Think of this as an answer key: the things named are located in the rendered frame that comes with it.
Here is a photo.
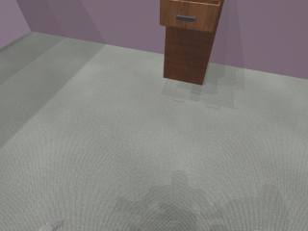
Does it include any drawer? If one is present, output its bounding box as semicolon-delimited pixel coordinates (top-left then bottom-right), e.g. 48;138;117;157
160;0;220;33

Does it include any cabinet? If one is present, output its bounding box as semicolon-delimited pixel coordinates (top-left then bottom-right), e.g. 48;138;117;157
163;0;224;86

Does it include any left robot hand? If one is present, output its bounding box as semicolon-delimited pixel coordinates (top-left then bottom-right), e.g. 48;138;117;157
39;218;65;231

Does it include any handle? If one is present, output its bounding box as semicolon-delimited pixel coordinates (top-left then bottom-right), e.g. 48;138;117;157
176;13;195;22

